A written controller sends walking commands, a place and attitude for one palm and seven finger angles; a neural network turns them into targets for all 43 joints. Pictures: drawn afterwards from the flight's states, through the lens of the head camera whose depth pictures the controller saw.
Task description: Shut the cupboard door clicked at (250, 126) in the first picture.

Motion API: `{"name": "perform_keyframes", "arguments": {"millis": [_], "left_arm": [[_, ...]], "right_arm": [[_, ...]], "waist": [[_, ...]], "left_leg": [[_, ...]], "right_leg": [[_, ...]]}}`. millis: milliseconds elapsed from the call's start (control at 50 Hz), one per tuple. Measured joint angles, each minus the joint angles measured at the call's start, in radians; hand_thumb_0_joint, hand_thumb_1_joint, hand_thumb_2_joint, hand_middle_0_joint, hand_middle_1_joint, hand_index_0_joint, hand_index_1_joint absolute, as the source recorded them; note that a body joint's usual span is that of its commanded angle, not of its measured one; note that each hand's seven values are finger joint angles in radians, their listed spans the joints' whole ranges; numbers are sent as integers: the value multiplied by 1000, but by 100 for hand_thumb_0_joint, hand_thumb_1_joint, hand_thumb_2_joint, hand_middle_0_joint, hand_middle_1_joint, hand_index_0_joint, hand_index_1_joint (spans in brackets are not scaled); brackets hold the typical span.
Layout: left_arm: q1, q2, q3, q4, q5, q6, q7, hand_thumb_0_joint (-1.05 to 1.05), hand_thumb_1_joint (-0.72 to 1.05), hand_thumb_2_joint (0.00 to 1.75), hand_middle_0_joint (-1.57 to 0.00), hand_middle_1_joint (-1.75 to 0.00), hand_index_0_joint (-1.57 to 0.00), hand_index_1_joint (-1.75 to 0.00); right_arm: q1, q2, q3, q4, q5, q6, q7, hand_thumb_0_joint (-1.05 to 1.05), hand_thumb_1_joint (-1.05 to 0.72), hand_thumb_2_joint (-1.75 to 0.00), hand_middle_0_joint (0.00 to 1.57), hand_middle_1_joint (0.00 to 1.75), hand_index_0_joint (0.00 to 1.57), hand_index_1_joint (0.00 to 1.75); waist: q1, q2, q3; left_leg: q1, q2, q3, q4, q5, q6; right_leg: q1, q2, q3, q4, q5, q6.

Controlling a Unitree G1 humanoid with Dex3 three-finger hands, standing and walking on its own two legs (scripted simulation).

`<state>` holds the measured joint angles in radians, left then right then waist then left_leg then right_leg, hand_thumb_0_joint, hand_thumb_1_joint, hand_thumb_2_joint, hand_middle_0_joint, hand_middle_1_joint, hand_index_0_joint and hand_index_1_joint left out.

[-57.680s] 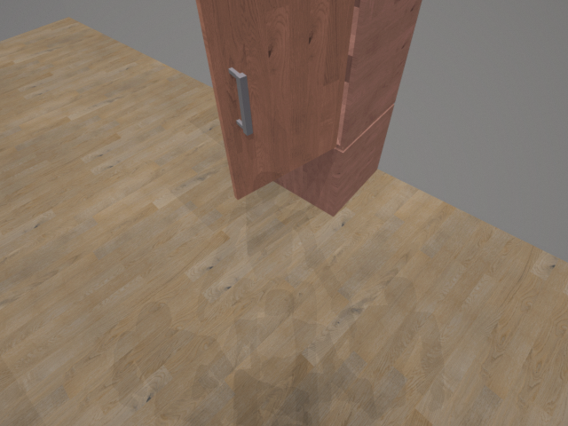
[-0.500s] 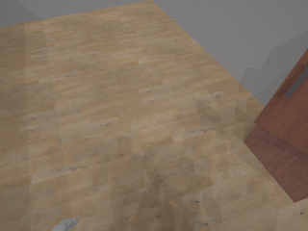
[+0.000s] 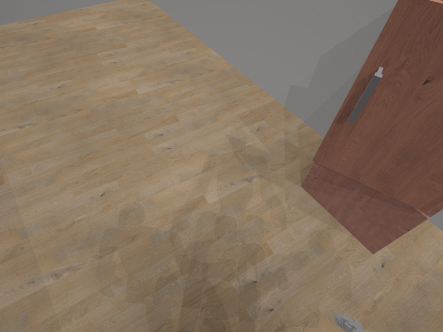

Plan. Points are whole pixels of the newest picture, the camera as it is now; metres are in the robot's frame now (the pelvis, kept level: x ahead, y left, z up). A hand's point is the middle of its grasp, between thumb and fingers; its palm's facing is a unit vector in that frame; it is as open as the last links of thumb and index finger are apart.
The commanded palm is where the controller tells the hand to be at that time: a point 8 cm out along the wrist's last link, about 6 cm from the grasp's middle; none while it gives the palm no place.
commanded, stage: turn to face it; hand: left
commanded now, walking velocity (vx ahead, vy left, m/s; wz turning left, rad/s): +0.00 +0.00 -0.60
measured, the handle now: (365, 96) +0.73 -0.34 +0.01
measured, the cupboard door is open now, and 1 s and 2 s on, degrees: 22 22 22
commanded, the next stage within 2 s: take the last steps up to it in 0.70 s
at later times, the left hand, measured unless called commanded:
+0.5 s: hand (162, 309) +0.17 +0.13 -0.14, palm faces -0.28 -0.92 -0.28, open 7.4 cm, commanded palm none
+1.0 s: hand (162, 300) +0.19 +0.14 -0.16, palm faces -0.41 -0.89 -0.19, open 7.4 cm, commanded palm none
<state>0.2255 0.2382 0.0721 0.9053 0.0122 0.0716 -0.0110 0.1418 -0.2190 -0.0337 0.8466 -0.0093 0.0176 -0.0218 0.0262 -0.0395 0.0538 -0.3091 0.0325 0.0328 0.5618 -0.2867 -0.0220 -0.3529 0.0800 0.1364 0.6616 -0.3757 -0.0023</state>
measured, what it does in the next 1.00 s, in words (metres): steps on the spot, turning right: right foot, then left foot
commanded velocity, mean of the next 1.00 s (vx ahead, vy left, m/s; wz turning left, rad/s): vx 0.07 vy -0.03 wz -0.36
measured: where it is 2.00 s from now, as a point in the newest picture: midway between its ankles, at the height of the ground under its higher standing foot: (288, 328)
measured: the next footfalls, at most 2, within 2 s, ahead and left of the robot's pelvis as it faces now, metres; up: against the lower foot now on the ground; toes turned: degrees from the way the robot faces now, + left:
right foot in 0.34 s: +0.03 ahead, -0.15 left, +0.00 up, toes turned -17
left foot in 0.76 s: +0.14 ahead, +0.07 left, +0.00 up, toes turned -19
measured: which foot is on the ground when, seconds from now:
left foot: down 0.00-0.34, up 0.36-0.74, down 0.76-1.00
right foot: up 0.00-0.32, down 0.34-0.78, up 0.80-1.00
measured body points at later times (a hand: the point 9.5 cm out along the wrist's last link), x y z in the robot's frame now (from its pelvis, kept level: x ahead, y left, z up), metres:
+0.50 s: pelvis +0.02 -0.04 +0.01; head +0.05 -0.08 +0.45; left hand +0.19 +0.18 -0.12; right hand -0.01 -0.31 -0.15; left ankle +0.02 +0.12 -0.65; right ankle -0.01 -0.13 -0.73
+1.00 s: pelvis +0.06 -0.03 +0.01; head +0.09 -0.02 +0.46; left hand +0.22 +0.18 -0.14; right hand -0.01 -0.26 -0.12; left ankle +0.10 +0.08 -0.73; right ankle -0.03 -0.13 -0.66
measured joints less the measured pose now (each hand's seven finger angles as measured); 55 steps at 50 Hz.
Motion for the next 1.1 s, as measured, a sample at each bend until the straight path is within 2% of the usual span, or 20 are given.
{"name": "perform_keyframes", "arguments": {"millis": [40,80,140,200,280,340,360,400,440,500,640,700,740,760,780,820,880,940,1020,1100], "left_arm": [[-6,19,9,3,4,8,-6,1,90,90,-20,-30,-21,-30],[-13,33,17,5,9,11,-15,1,91,90,-20,-29,-20,-30],[-24,44,22,-3,8,14,-24,1,91,90,-20,-29,-20,-30],[-37,44,21,-10,6,18,-29,1,91,90,-20,-29,-20,-30],[-61,36,13,-15,7,16,-34,1,91,90,-20,-29,-20,-30],[-71,29,2,-26,7,-1,-35,1,91,90,-20,-29,-20,-30],[-74,26,-2,-29,10,-15,-33,1,91,90,-20,-29,-20,-30],[-84,5,-14,-26,8,-34,-20,1,91,90,-20,-29,-20,-30],[-81,-15,-22,-27,6,-40,-7,1,91,90,-20,-29,-20,-30],[-66,-31,-30,-22,4,-38,4,1,91,90,-20,-29,-20,-30],[-36,-45,-36,1,11,-38,6,1,90,90,-20,-30,-21,-30],[-26,-45,-32,11,14,-37,8,1,90,90,-20,-30,-21,-30],[-17,-41,-27,19,10,-33,10,1,90,90,-20,-30,-21,-30],[-10,-41,-25,21,7,-29,11,1,90,90,-20,-30,-21,-30],[-7,-36,-22,26,2,-24,11,1,90,90,-20,-30,-21,-30],[-9,-18,-14,38,-1,-11,12,1,90,90,-20,-30,-21,-30],[-5,-3,-3,52,9,2,1,1,91,90,-20,-29,-20,-30],[3,6,3,62,15,1,-15,1,91,90,-20,-29,-20,-30],[12,10,5,71,17,0,-33,1,91,90,-20,-29,-20,-30],[-1,7,1,78,18,-1,-46,1,91,90,-20,-29,-20,-30]], "right_arm": [[6,12,14,-7,-10,0,-1,0,-91,-90,20,30,20,30],[20,21,22,-10,-16,0,-4,0,-91,-90,20,30,20,30],[38,24,25,-6,-18,3,-7,0,-91,-90,20,30,20,30],[52,18,19,3,-18,4,-6,0,-91,-90,20,30,20,30],[73,0,5,20,-18,7,1,0,-91,-90,20,30,20,30],[99,-24,-8,35,-13,14,7,0,-91,-90,20,30,20,30],[105,-33,-14,43,-8,19,9,0,-91,-90,20,30,20,30],[94,-57,-25,64,-2,43,2,0,-91,-90,20,30,20,30],[85,-68,-31,79,0,56,-4,0,-91,-90,20,30,20,30],[71,-67,-30,83,-4,55,2,1,-91,-90,20,30,19,30],[63,-30,-17,76,-3,42,11,0,-91,-90,20,30,19,30],[62,-13,-9,80,0,35,8,0,-91,-90,20,30,19,30],[64,-1,-3,79,2,23,5,0,-91,-90,20,30,19,30],[70,-1,1,75,2,14,5,0,-91,-90,20,30,20,30],[74,4,4,75,-1,4,3,0,-91,-90,20,30,20,30],[75,26,15,77,-11,2,0,0,-91,-90,20,30,20,30],[94,47,31,75,-22,-2,-5,0,-91,-90,20,30,20,30],[120,56,35,80,-26,-12,-6,0,-91,-90,20,30,20,30],[157,55,25,101,-26,-27,-4,0,-91,-90,20,30,20,30],[194,37,6,130,-28,-32,-1,0,-91,-90,20,30,20,30]], "waist": [[5,-17,12],[5,-16,17],[5,-1,28],[0,20,38],[-19,48,47],[-32,68,40],[-33,75,35],[-40,101,43],[-43,108,42],[-44,95,31],[-41,57,-2],[-28,40,-11],[-23,28,-17],[-22,32,-24],[-25,28,-30],[-22,-4,-25],[-23,-13,-27],[-24,-3,-29],[-32,16,-33],[-53,35,-26]], "left_leg": [[16,10,29,9,-16,23],[41,29,48,-15,-15,23],[75,58,74,-51,-4,18],[97,86,108,-58,-11,8],[108,118,156,-21,-44,-12],[96,143,185,58,-96,-37],[71,151,179,121,-121,-37],[-12,127,88,325,-238,-40],[-91,88,32,495,-245,-43],[-165,63,10,581,-165,-54],[-158,40,-9,407,-107,-64],[-99,24,0,259,-115,-58],[-35,11,7,111,-40,-52],[5,14,5,21,15,-42],[15,13,7,-3,9,-6],[16,4,29,23,-16,30],[44,13,49,-12,-8,35],[81,27,63,-76,18,28],[128,51,91,-138,32,16],[170,80,121,-155,19,-9]], "right_leg": [[-61,-13,-45,195,-97,16],[-105,-29,-90,346,-110,34],[-126,-62,-134,423,-96,54],[-109,-91,-161,359,-85,60],[-47,-106,-189,185,-62,50],[40,-99,-211,-14,62,28],[55,-92,-208,-46,67,-2],[43,-79,-202,-14,40,-30],[56,-77,-188,-40,45,-35],[83,-73,-157,-118,91,-33],[118,-55,-112,-201,130,-34],[121,-48,-95,-191,120,-26],[113,-43,-83,-160,101,-15],[103,-33,-80,-134,85,-8],[86,-31,-79,-97,63,-4],[41,-40,-75,38,-60,0],[-28,-46,-97,258,-100,10],[-68,-63,-122,369,-57,18],[-82,-96,-149,333,-10,27],[-64,-121,-172,174,4,28]]}}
